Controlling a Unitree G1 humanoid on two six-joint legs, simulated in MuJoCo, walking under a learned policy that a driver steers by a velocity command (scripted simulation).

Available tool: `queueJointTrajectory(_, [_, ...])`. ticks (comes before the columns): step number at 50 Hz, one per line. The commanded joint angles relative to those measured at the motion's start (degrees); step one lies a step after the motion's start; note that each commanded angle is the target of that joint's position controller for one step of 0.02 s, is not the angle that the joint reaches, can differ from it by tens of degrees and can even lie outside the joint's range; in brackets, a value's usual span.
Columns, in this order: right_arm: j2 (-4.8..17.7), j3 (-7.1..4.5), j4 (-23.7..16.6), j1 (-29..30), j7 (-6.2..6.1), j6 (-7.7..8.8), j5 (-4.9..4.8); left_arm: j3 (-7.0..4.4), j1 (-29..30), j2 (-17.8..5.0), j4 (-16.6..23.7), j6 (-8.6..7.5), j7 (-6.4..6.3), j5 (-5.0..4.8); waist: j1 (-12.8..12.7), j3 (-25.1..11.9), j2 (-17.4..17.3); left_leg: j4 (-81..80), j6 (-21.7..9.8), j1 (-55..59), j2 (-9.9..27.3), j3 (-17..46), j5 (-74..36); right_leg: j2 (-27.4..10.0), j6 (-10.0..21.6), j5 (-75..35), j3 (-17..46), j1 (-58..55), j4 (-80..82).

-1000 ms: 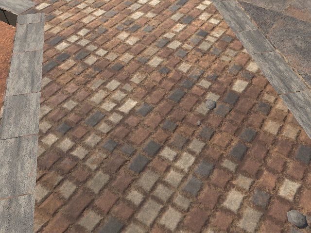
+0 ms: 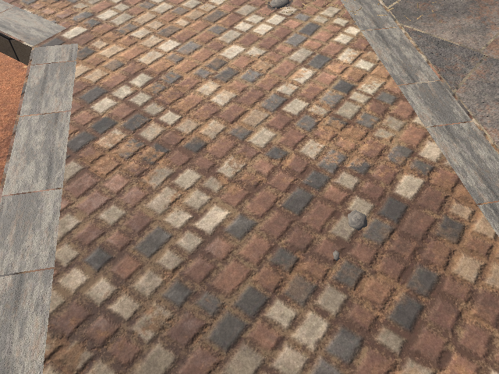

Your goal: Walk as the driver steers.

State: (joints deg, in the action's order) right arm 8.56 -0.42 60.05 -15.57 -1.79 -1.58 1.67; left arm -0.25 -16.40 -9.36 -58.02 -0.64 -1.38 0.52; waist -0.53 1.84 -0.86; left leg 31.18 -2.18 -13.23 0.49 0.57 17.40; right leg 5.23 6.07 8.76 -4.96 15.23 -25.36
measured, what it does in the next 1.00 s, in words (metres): walks ahead: left foot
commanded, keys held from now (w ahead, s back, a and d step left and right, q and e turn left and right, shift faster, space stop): no key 0.12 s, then w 0.88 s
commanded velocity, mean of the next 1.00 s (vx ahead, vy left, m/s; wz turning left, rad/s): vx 0.33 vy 0.00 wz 0.00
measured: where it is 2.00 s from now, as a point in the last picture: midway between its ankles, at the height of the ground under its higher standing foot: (280, 254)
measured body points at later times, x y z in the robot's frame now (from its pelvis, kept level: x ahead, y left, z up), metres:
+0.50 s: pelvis +0.10 -0.03 +0.00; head +0.10 -0.05 +0.45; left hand +0.12 +0.22 -0.14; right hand +0.04 -0.26 -0.17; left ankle +0.01 +0.10 -0.70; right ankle +0.10 -0.10 -0.73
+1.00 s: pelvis +0.36 -0.02 -0.01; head +0.39 -0.01 +0.44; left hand +0.29 +0.21 -0.16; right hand +0.48 -0.26 -0.14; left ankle +0.44 +0.04 -0.73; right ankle +0.17 -0.11 -0.64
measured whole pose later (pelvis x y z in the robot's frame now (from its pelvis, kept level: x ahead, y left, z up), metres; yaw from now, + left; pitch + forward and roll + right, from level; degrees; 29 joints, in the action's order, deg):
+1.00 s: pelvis +0.36 -0.02 -0.01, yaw -2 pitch +0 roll +1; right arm 11.1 -3.3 54.3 -5.4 0.6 4.2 1.3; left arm -1.4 -25.0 -9.1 -62.6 -5.1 -0.3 0.5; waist -1.4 4.2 0.9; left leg 32.4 -7.3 -22.9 -3.7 -8.1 10.0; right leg 1.3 5.5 22.1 -0.2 11.1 -65.8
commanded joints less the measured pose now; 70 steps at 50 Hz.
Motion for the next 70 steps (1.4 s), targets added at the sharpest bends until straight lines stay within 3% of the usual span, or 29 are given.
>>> queueJointTrajectory(1, [4.52, -0.27, 1.06, -7.60, -0.42, 1.09, 0.40, -0.85, -1.07, -4.92, 1.65, -0.02, -0.15, -0.62, 1.14, 3.72, -0.36, -10.67, -1.98, 7.91, 4.99, 6.81, -0.04, -11.74, -1.35, 19.39, 15.35, 11.49, 12.29])
queueJointTrajectory(2, [4.72, -0.19, 1.49, -5.62, -0.42, 1.58, -0.54, -0.78, -1.68, -3.79, 1.21, 0.17, -0.02, -1.04, -0.48, 6.09, -5.57, -13.49, -2.76, -1.26, 6.01, 8.61, 4.68, -8.02, -2.07, 12.23, 10.61, 5.38, 9.83])
queueJointTrajectory(3, [2.95, 0.38, 1.41, -4.21, -0.35, 2.28, -0.81, -0.57, -2.18, -3.19, 0.21, 0.15, 0.10, -0.56, -1.07, 5.12, -5.91, -16.28, -2.20, -5.50, 6.56, 9.32, 6.00, -7.45, -2.12, 5.80, 9.46, -2.06, 6.74])
queueJointTrajectory(6, [3.24, 0.32, 1.83, -3.51, -0.59, 3.22, -1.35, -0.53, -4.64, -3.57, -1.99, -0.25, 0.22, 0.22, -1.79, 2.87, -2.90, -15.72, -0.98, -4.58, 4.89, 6.76, 0.05, -8.66, -1.69, 1.35, 10.15, -7.11, 5.89])
queueJointTrajectory(9, [5.23, -0.82, 2.31, -7.17, -0.24, 2.63, -0.86, -1.05, -4.71, -4.87, -2.47, -0.37, 0.26, 0.24, -0.04, 3.15, -1.47, -13.55, -3.75, -1.56, 3.26, 6.79, 16.22, -6.00, -0.05, 21.19, 8.79, 0.39, 3.55])
queueJointTrajectory(11, [6.25, -1.48, 2.31, -10.25, 0.08, 2.29, -0.73, -1.01, -1.94, -3.78, -1.07, -0.36, 0.68, 0.53, 2.06, 6.88, -3.23, -16.61, -6.75, -0.73, 6.75, 12.77, 26.55, -4.66, 0.12, 25.73, 7.61, 8.59, -0.97])
queueJointTrajectory(13, [8.50, -2.70, 3.18, -12.69, -0.04, 2.56, -0.71, -0.63, 0.90, -1.23, 0.50, -1.11, 1.41, 1.27, 3.15, 8.34, -8.31, -24.14, -10.65, 2.77, 15.32, 22.39, 28.82, -3.37, -1.07, 14.19, 1.79, 14.10, -13.27])
queueJointTrajectory(14, [8.74, -3.10, 2.94, -12.07, -0.05, 2.90, -0.53, -1.03, 1.67, -2.47, 0.99, -1.58, 1.66, 1.65, 3.08, 8.42, -6.86, -25.55, -11.92, 3.37, 17.66, 24.06, 25.31, -5.26, -1.14, 12.70, 2.46, 16.16, -17.71])
queueJointTrajectory(17, [8.88, -3.59, 2.29, -9.66, 0.21, 4.13, -0.50, -1.84, 1.40, -3.48, 2.06, -2.80, 2.49, 1.18, 0.88, 6.72, -4.25, -23.82, -10.52, 4.49, 15.90, 18.79, 17.22, -7.11, -1.31, 14.04, 3.56, 15.22, -17.19])
queueJointTrajectory(21, [8.52, -3.92, 1.65, -6.68, 0.62, 4.56, -0.91, -2.39, -6.99, -1.70, -0.79, -3.51, 2.31, 0.31, -3.32, 5.87, -2.09, -14.99, -7.76, -8.72, 8.82, 8.53, 13.36, -1.82, -1.53, 9.11, -2.13, -8.61, -2.34])
queueJointTrajectory(22, [7.22, -3.58, 1.18, -6.15, 0.72, 4.94, -0.53, -3.00, -13.13, -3.09, -2.66, -3.86, 1.87, 0.55, -5.52, 4.15, 1.09, -7.42, -6.57, -14.44, 6.37, 5.48, 11.27, -4.16, -1.08, 11.04, 2.21, -17.76, 0.20])
queueJointTrajectory(23, [2.61, -2.29, -1.02, -4.44, 1.44, 5.54, -0.86, -4.30, -20.62, -8.51, -3.69, -4.36, 1.07, 1.29, -8.25, 1.44, 14.60, 12.50, -3.55, -23.25, -0.59, -2.93, 8.61, -18.32, 2.31, 26.46, 24.18, -25.18, 11.72])
queueJointTrajectory(24, [4.30, -2.78, -3.31, -2.41, 2.07, 5.85, 0.03, -5.04, -25.06, -11.86, -5.27, -3.77, 1.03, 0.90, -8.36, 2.28, 19.28, 25.67, -3.47, -31.92, -3.81, -4.58, 13.75, -27.18, 7.62, 34.72, 42.05, -24.55, 19.03])
queueJointTrajectory(25, [6.61, -3.31, -4.13, 0.46, 2.64, 5.82, 1.26, -4.20, -18.95, -9.09, -3.68, -3.51, 0.88, 1.08, -4.94, 6.30, 9.42, 32.39, -4.41, -33.07, 0.77, -0.61, 9.70, -26.90, 8.15, 34.12, 39.82, -18.58, 18.39])
queueJointTrajectory(27, [4.48, -2.87, -3.81, 0.86, 3.59, 6.33, 0.33, -3.54, -10.80, -7.42, -0.77, -4.35, 1.25, 0.80, -1.04, 6.52, 2.90, 31.58, -4.04, -29.54, 3.75, 0.75, -0.75, -22.26, 5.63, 21.57, 29.03, -13.03, 18.96])
queueJointTrajectory(33, [4.04, -2.88, -5.38, 6.27, 3.94, 4.57, 0.34, -1.77, -16.43, -4.42, -3.64, -5.77, 0.61, 0.32, -0.33, 4.24, 4.28, 25.71, -0.74, -30.12, 3.13, -4.03, -8.98, -16.49, 3.91, -15.72, 12.65, -16.70, 16.79])
queueJointTrajectory(40, [3.67, -1.58, -11.17, 20.49, 3.82, 4.40, -0.85, -1.25, -17.96, -5.32, -4.94, -6.08, 0.19, 0.48, -2.16, 6.60, 6.50, 4.58, -2.09, -20.50, -0.27, -8.47, -15.47, -15.58, 3.37, -28.74, 7.55, -15.07, 16.68])
queueJointTrajectory(43, [5.94, -2.52, -10.26, 14.87, 2.81, 4.89, -0.76, -1.64, -15.70, -6.90, -5.20, -6.21, -0.07, 0.63, 1.47, 3.07, 6.56, 1.94, -5.48, -11.67, -3.12, -8.82, -11.61, -16.81, 2.66, -48.16, 5.90, -19.34, 7.85])
queueJointTrajectory(45, [8.27, -4.03, -5.18, -0.78, 1.90, 5.76, -0.57, -2.05, -13.80, -8.16, -5.03, -5.75, -0.11, 0.54, 8.03, -4.71, 5.41, -3.01, -7.90, 4.97, -4.80, -8.39, -11.92, -15.33, 1.60, -50.74, 4.19, -17.58, -10.60])
queueJointTrajectory(46, [11.72, -5.24, -3.14, -9.68, 1.32, 6.14, 0.80, -1.74, -13.62, -7.04, -3.96, -5.67, 0.20, 0.20, 11.01, -10.05, 2.64, -3.82, -10.31, 18.68, 3.92, 1.06, -4.91, -13.26, 1.20, -34.06, 3.26, -6.84, -25.64])
queueJointTrajectory(47, [16.89, -6.45, -3.22, -13.23, 1.41, 6.05, 2.10, -0.58, -20.60, 0.24, -2.96, -5.38, 1.00, -1.49, 7.08, -17.74, -9.79, -7.30, -18.88, 34.50, 22.57, 30.50, 1.35, -3.19, -0.98, 12.58, 0.99, 13.56, -50.16])
queueJointTrajectory(48, [14.69, -6.18, -3.31, -9.62, 2.11, 5.26, -0.43, -2.27, -17.01, -5.76, -3.09, -5.17, 1.10, -0.57, 7.18, -16.89, -4.21, -16.46, -19.99, 30.50, 22.42, 41.10, 9.11, -1.84, -0.17, 17.90, 7.59, 20.43, -57.12])
queueJointTrajectory(49, [12.00, -5.31, -4.46, -2.20, 2.23, 5.38, -1.20, -2.68, -10.18, -6.70, -0.38, -5.23, 1.18, -0.06, 4.43, -6.48, -2.60, -18.52, -17.38, 21.40, 20.46, 30.71, 11.26, -5.89, 0.33, 11.81, 7.94, 23.88, -55.16])
queueJointTrajectory(51, [6.25, -3.72, -4.24, 1.52, 2.38, 6.55, -0.87, -2.83, -6.01, -5.22, 0.43, -5.09, 1.48, 0.74, 1.22, 0.02, 1.49, -21.49, -13.40, 7.90, 15.68, 19.12, -2.03, -9.22, 0.07, 6.61, 7.84, 18.59, -48.32])
queueJointTrajectory(53, [3.98, -2.73, -2.27, -1.04, 1.91, 7.43, -0.79, -2.56, -8.20, -2.45, -0.07, -3.46, 2.08, 1.84, -1.42, 0.53, 0.64, -22.42, -10.98, 2.22, 12.39, 12.30, -9.76, -10.48, -1.05, 6.20, 7.58, 13.18, -43.60])
queueJointTrajectory(57, [7.11, -2.87, -0.80, -5.81, 1.67, 8.23, -0.82, -2.67, -1.17, -2.99, 2.98, -1.89, 2.74, 1.85, -1.65, 2.90, -1.13, -24.72, -10.98, 1.64, 10.41, 6.49, -15.32, -11.70, -3.01, 1.47, 4.93, 18.45, -36.13])
queueJointTrajectory(62, [7.06, -2.26, -0.15, -11.48, 1.75, 7.99, -1.00, -2.18, 12.03, -3.21, 7.36, -1.87, 3.12, 0.89, 1.73, 4.52, -1.78, -25.18, -9.12, 6.52, 8.72, 2.93, -22.36, -11.12, -4.46, -7.99, 2.09, 21.76, -20.10])
queueJointTrajectory(67, [7.43, -2.11, 1.46, -16.74, 1.17, 7.81, -0.53, -1.95, 19.92, -3.60, 9.95, -2.30, 3.12, 0.61, 4.29, 4.91, -2.78, -22.39, -9.30, 16.35, 10.52, 2.01, -29.46, -8.92, -3.20, -8.30, 0.36, 22.58, -11.27])
queueJointTrajectory(70, [8.35, -2.40, 1.97, -16.42, 0.62, 7.57, 0.01, -2.29, 20.68, -4.40, 10.98, -2.95, 3.00, 0.64, 3.26, 5.04, -3.09, -18.41, -9.22, 20.85, 12.38, 1.57, -37.98, -7.47, -1.08, -2.73, -0.06, 20.33, -7.63])
Velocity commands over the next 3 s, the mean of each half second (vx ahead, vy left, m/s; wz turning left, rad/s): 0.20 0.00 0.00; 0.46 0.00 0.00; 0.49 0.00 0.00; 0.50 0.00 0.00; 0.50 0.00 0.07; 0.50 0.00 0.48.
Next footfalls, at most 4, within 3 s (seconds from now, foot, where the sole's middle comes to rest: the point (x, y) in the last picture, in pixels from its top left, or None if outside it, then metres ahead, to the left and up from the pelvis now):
0.92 left None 0.48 0.04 -0.77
1.48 right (310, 286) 0.79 -0.14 -0.77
2.02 left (254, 207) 1.09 0.03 -0.77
2.60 right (300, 146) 1.40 -0.15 -0.77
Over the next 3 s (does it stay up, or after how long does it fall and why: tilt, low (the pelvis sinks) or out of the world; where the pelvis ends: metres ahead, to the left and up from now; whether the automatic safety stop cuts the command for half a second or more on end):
stays up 1.42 -0.05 0.01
